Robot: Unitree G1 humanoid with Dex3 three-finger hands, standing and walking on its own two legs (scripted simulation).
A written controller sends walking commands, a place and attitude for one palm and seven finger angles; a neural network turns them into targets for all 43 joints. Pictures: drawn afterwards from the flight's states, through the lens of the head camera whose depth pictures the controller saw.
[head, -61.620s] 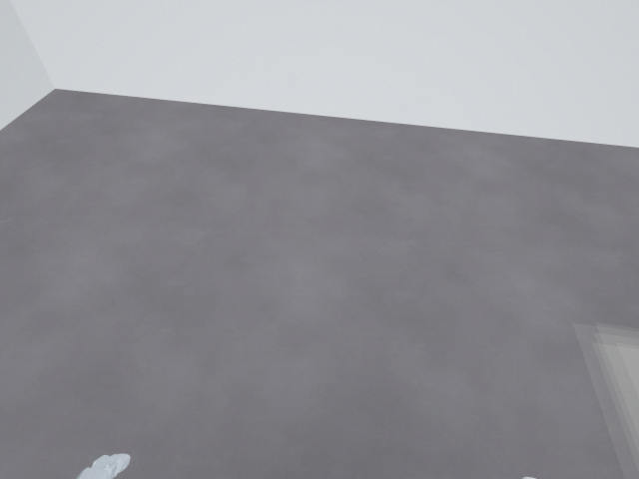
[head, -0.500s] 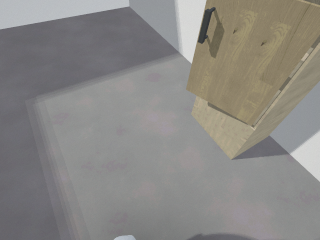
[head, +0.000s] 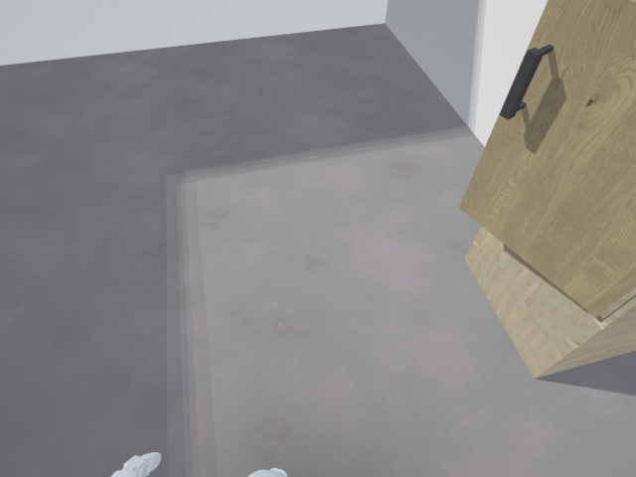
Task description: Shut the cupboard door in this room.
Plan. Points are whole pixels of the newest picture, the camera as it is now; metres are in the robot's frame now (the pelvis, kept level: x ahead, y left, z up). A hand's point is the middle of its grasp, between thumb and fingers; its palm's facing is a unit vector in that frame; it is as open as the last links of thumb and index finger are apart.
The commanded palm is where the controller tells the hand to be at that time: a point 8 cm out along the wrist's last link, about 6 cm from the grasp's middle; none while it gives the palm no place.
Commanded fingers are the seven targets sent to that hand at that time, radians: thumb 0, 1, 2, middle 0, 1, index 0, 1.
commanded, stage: walk to a spot facing it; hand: left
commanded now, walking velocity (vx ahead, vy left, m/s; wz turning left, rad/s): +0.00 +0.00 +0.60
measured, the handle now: (526, 82) +0.81 -0.39 +0.06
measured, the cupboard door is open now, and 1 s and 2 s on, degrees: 21 21 21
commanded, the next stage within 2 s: turn to face it in 0.56 s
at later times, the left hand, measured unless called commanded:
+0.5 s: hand out of the picture +0.05 +0.25 -0.19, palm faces +0.36 -0.90 -0.25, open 7.4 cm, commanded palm none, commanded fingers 0.00 0.90 0.90 -0.20 -0.30 -0.20 -0.30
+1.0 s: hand (189, 447) +0.18 +0.20 -0.16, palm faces +0.38 -0.90 -0.23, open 7.3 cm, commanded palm none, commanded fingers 0.00 0.90 0.90 -0.20 -0.30 -0.20 -0.30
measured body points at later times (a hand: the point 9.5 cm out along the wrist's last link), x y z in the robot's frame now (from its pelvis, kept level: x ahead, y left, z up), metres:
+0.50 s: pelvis +0.10 +0.04 -0.01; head +0.16 +0.08 +0.43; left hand +0.03 +0.29 -0.17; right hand +0.31 -0.15 -0.13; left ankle +0.12 +0.13 -0.73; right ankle +0.09 -0.12 -0.65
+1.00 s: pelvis +0.21 +0.01 +0.01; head +0.25 +0.02 +0.46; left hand +0.16 +0.25 -0.14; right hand +0.33 -0.19 -0.15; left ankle +0.12 +0.13 -0.70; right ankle +0.25 -0.07 -0.73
